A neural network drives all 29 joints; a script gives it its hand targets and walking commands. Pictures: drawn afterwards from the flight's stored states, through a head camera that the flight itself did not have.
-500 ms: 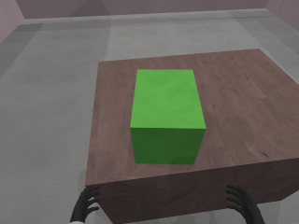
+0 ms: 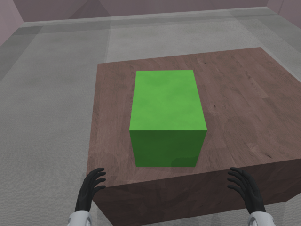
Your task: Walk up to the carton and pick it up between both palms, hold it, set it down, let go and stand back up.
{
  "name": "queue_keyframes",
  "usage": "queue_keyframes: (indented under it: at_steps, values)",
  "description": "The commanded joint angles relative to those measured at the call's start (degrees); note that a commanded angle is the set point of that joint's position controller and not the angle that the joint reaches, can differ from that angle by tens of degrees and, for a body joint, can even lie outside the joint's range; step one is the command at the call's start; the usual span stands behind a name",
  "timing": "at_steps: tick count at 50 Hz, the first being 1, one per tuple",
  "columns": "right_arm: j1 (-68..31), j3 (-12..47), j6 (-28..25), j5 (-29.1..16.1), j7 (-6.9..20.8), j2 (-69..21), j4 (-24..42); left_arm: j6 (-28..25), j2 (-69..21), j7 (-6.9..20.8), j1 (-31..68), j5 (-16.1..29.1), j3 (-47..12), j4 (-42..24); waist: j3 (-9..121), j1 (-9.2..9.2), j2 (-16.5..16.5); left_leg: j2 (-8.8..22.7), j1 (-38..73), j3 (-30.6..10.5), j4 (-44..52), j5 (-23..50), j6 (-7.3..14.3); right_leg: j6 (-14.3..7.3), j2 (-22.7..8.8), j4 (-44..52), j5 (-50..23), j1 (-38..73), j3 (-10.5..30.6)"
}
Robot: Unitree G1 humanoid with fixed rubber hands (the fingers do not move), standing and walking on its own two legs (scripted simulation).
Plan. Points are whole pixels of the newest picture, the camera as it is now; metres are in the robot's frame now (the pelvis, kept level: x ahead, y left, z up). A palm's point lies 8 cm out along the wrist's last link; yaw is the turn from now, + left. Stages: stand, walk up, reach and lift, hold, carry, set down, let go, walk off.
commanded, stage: reach and lift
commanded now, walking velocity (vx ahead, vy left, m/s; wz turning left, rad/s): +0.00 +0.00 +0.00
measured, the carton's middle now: (164, 117) +0.49 -0.03 -0.03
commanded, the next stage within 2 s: none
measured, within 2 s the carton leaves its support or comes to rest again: neither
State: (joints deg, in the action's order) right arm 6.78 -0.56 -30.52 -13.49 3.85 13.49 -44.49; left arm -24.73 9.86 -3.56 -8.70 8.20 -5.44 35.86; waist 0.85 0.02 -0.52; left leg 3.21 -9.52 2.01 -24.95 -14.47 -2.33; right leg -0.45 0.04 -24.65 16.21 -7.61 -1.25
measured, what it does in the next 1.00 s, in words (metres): stands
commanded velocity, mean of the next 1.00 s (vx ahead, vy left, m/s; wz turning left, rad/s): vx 0.00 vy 0.00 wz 0.00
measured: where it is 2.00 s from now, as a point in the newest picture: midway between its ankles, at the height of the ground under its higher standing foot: outside the picture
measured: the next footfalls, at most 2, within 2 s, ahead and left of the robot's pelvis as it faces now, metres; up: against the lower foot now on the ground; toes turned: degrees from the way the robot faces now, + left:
none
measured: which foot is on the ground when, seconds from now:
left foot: down 0.00-1.00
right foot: down 0.00-1.00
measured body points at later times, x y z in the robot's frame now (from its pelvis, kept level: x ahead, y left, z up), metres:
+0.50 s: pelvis -0.01 +0.00 +0.00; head -0.02 +0.00 +0.45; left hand +0.29 +0.19 +0.01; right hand +0.27 -0.25 +0.00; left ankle -0.01 +0.14 -0.74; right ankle -0.03 -0.11 -0.74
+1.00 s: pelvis -0.01 +0.00 +0.01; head +0.00 +0.00 +0.46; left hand +0.37 +0.18 +0.07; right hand +0.36 -0.25 +0.07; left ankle -0.01 +0.14 -0.74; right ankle -0.03 -0.11 -0.74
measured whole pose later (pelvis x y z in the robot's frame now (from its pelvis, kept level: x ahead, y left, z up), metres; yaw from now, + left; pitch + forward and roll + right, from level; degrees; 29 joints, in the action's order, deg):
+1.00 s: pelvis -0.01 +0.00 +0.01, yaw -2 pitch +6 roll +0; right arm -31.3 5.3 -9.1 -22.6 0.9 21.0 -55.8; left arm -1.1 10.4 -3.6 28.8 7.5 1.0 44.6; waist 6.3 0.5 -0.6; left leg 3.8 -16.3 2.9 -20.7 -10.4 -2.1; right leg -0.3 1.4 -19.2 10.5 -14.8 1.5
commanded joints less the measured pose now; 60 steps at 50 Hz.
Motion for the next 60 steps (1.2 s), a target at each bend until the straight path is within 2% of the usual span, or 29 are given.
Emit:
queue_keyframes:
  at_steps: [1, 2, 3, 6, 8, 10, 11, 14, 17, 18, 22, 24, 26, 27, 28, 31, 34, 36, 37, 40, 41, 44, 45, 49, 52, 53, 55, 59, 60]
  values:
    - [-8.2, -1.1, -2.5, -1.1, -0.3, 6.2, 3.4, -2.9, 3.0, 0.1, 7.6, 1.0, 0.6, -2.8, 3.3, -0.15, 1.8, -3.6, 4.4, -0.9, 0.5, 13.3, -1.1, -0.7, 1.4, 3.4, -13.6, -3.4, 2.6]
    - [-10.2, -0.6, -2.2, -1.1, -0.4, 6.5, 3.1, -2.6, 3.3, 0.4, 9.7, 1.0, 1.2, -2.5, 4.6, -0.42, 2.6, -3.7, 4.2, -0.9, 0.1, 12.3, -0.7, -0.5, 1.1, 3.6, -12.4, -4.8, 2.9]
    - [-9.9, -0.9, -2.5, -1.2, -0.6, 6.8, 3.4, -2.7, 4.1, 0.1, 10.1, 1.2, 1.1, -3.8, 6.2, 0.09, 1.2, -3.8, 4.9, -1.0, -0.4, 12.6, -1.1, -0.7, 1.4, 3.1, -12.5, -5.3, 2.7]
    - [-13.0, -0.7, -1.1, -1.9, -1.0, 7.3, 1.5, -1.9, 4.0, 0.2, 13.2, 1.6, 0.9, -2.5, 6.7, -1.10, 2.2, -3.7, 4.6, -0.8, -0.3, 13.0, -0.8, -0.2, 1.3, 3.0, -13.9, -5.1, 2.7]
    - [-13.8, 0.0, -0.5, -2.4, -1.1, 7.8, 2.8, -1.1, 4.5, -0.2, 13.8, 1.6, 1.3, -4.8, 8.2, -0.53, 1.9, -3.6, 5.9, -1.0, -0.4, 14.7, -1.5, -0.3, 1.4, 3.3, -15.4, -4.2, 2.4]
    - [-17.0, -0.8, 0.4, -2.9, -0.9, 9.1, 5.0, 0.1, 4.5, -0.8, 16.0, 2.0, 1.5, -5.2, 9.2, -0.35, 2.0, -3.4, 5.8, -1.3, 0.0, 14.8, -0.9, -0.3, 1.6, 3.1, -15.7, -3.9, 2.3]
    - [-18.3, 0.0, 1.1, -3.2, -0.8, 9.0, 5.0, 0.9, 4.5, -0.9, 16.8, 1.7, 1.6, -4.7, 9.0, 0.50, 1.1, -3.6, 6.0, -1.0, 0.1, 14.2, -1.3, -0.4, 1.7, 3.5, -14.4, -4.1, 2.3]
    - [-19.5, 0.4, 3.7, -4.0, -1.1, 9.0, 4.7, 3.0, 4.6, -0.9, 19.8, 1.6, 2.1, -4.4, 8.9, -0.18, 1.6, -3.7, 6.8, -0.7, 1.2, 13.1, -0.9, 0.0, 1.5, 4.6, -14.0, -4.9, 2.7]
    - [-19.6, 1.0, 5.2, -4.7, -1.2, 9.3, 4.4, 4.4, 3.5, -0.6, 20.1, 1.3, 2.2, -5.2, 10.8, -0.16, 0.3, -3.5, 9.1, -0.8, 1.5, 17.1, -0.6, 0.0, 1.6, 5.2, -16.8, -4.6, 2.6]
    - [-21.1, 0.7, 5.6, -4.8, -1.3, 9.3, 4.7, 5.0, 3.4, -0.6, 21.9, 0.8, 2.5, -5.1, 9.8, -0.07, 0.1, -3.5, 8.9, -0.8, 1.6, 16.3, -0.6, 0.0, 1.6, 5.6, -16.2, -5.1, 2.9]
    - [-27.9, 0.4, 8.9, -3.5, -1.3, 9.7, 5.8, 7.7, 3.7, -1.0, 29.0, 1.4, 2.7, -4.2, 8.5, 0.19, 3.0, -3.3, 6.9, -0.7, 4.5, 9.3, 0.4, 0.2, 1.7, 7.0, -9.3, -6.5, 2.6]
    - [-31.2, -0.4, 10.6, -3.3, -1.5, 10.4, 7.1, 9.0, 4.1, -1.3, 33.0, 3.1, 2.1, -3.8, 10.9, -0.85, 3.7, -3.1, 6.8, -1.0, 4.4, 8.1, 0.8, 0.5, 1.5, 7.0, -8.9, -7.1, 2.6]
    - [-33.9, -0.9, 12.0, -2.9, -1.6, 10.6, 6.3, 10.2, 4.0, -1.5, 36.0, 2.1, 2.6, -3.4, 12.7, -0.42, 2.9, -3.2, 7.6, -0.7, 4.0, 10.8, 0.3, 0.5, 1.9, 6.7, -11.3, -6.5, 2.4]
    - [-32.7, -0.6, 12.2, -3.6, -1.7, 10.4, 5.8, 10.6, 3.4, -1.6, 35.2, 2.0, 2.9, -4.0, 13.9, -0.28, 1.1, -3.1, 9.0, -0.6, 4.1, 12.9, 0.1, 0.5, 1.9, 6.8, -12.8, -6.6, 2.6]
    - [-34.3, -0.5, 12.6, -3.6, -1.8, 11.2, 5.5, 11.4, 3.4, -1.5, 36.7, 0.9, 3.2, -3.9, 14.6, -0.57, 2.0, -2.8, 9.9, -1.0, 3.7, 15.3, 0.0, 0.5, 2.4, 7.0, -14.7, -6.6, 2.1]
    - [-36.6, 0.3, 13.8, -4.6, -2.1, 12.0, 1.7, 13.8, 3.6, -0.9, 38.3, -1.3, 5.3, -1.5, 14.8, -0.19, 1.5, -3.0, 9.5, -0.1, 3.6, 17.6, -0.1, 0.9, 2.2, 7.2, -17.7, -4.3, 2.4]
    - [-40.1, 1.0, 14.0, -5.5, -2.8, 12.8, 2.7, 15.3, 4.0, -0.8, 40.6, -1.2, 6.5, -2.7, 16.9, 0.03, 2.8, -3.3, 9.9, 0.1, 3.3, 18.3, 0.3, 1.9, 2.4, 7.0, -20.3, -3.5, 2.1]
    - [-42.4, 2.3, 15.1, -6.2, -3.1, 12.6, 1.7, 16.4, 3.6, -0.5, 43.3, -1.0, 6.7, -1.6, 17.2, -0.23, 3.5, -3.4, 8.5, 0.1, 3.9, 17.4, 0.9, 1.9, 2.2, 6.8, -20.5, -3.3, 2.4]
    - [-44.0, 2.3, 15.4, -6.4, -3.2, 12.8, 1.6, 17.0, 4.6, -0.4, 44.7, -1.2, 7.6, -0.7, 17.7, 0.46, 3.7, -3.4, 8.4, 0.3, 4.0, 16.8, 1.0, 2.0, 2.5, 7.0, -20.1, -3.5, 2.3]
    - [-47.3, 2.5, 16.9, -8.0, -2.7, 13.6, -1.6, 18.3, 4.5, -0.7, 49.0, -2.0, 7.3, -2.3, 18.8, 0.35, 0.0, -2.9, 10.0, 0.3, 3.3, 20.1, 0.1, 1.3, 2.8, 7.5, -19.3, -5.6, 2.0]
    - [-48.3, 2.8, 17.1, -8.3, -2.7, 14.6, -1.4, 19.0, 4.1, -0.7, 49.6, -1.9, 7.0, -1.7, 19.0, 0.37, -0.1, -3.1, 10.7, 0.4, 2.9, 20.9, -0.1, 1.1, 2.9, 7.6, -19.4, -6.5, 1.8]
    - [-52.6, 2.8, 18.3, -8.8, -2.7, 15.8, -1.4, 20.4, 4.6, -0.6, 53.0, -1.1, 7.1, -0.6, 20.7, 0.45, 0.8, -2.8, 10.6, 0.0, 2.7, 20.2, 0.1, 1.2, 3.3, 7.7, -18.5, -7.9, 1.4]
    - [-55.1, 3.2, 18.8, -8.7, -2.8, 16.2, -1.3, 21.1, 4.8, -0.4, 54.7, -0.3, 7.2, 0.6, 21.6, 0.34, 2.6, -2.8, 10.3, 0.4, 2.6, 19.1, 0.3, 1.4, 3.3, 7.8, -18.1, -8.1, 1.1]
    - [-57.8, 3.1, 19.5, -9.5, -3.2, 17.5, -4.0, 22.1, 5.6, -0.1, 57.9, -0.9, 7.8, 0.1, 26.5, -0.09, 1.3, -2.8, 12.5, 0.3, 0.7, 24.5, -0.4, 1.6, 3.9, 7.0, -22.7, -8.9, 0.6]
    - [-61.6, 3.7, 20.0, -10.9, -3.0, 18.3, -6.6, 22.4, 6.0, -0.2, 62.3, 0.1, 6.9, 0.8, 26.4, 0.00, -0.5, -2.6, 11.5, 0.0, 0.2, 24.3, -0.7, 1.2, 4.1, 7.2, -20.8, -11.1, 0.3]
    - [-62.4, 5.2, 20.9, -10.8, -2.9, 17.6, -8.9, 23.2, 6.2, -0.1, 61.8, -0.5, 7.5, 3.9, 24.5, 0.27, 1.5, -2.6, 10.8, 0.1, 0.3, 23.0, 0.0, 1.3, 4.0, 7.3, -20.6, -10.8, 0.4]
    - [-63.3, 5.8, 21.4, -11.6, -3.2, 18.0, -10.4, 23.9, 6.0, 0.4, 62.0, 0.2, 7.2, 6.7, 24.7, 0.36, 1.9, -2.7, 10.0, 0.5, 0.6, 22.4, 0.3, 1.8, 4.0, 7.3, -21.0, -10.9, 0.3]
    - [-69.7, 6.9, 20.9, -13.1, -3.3, 17.8, -8.5, 22.4, 9.4, 0.1, 69.2, 1.1, 8.3, 5.9, 32.2, 1.57, 2.0, -3.2, 8.4, 0.5, -1.0, 23.8, 0.4, 2.3, 3.9, 5.2, -24.6, -9.8, 0.4]
    - [-72.3, 6.2, 21.1, -13.0, -3.6, 18.9, -9.0, 22.1, 10.1, 0.1, 71.3, 1.1, 8.3, 7.4, 33.0, 0.95, 1.7, -2.9, 6.7, 0.7, -1.7, 23.8, 0.4, 2.3, 3.8, 5.0, -25.2, -9.9, 0.6]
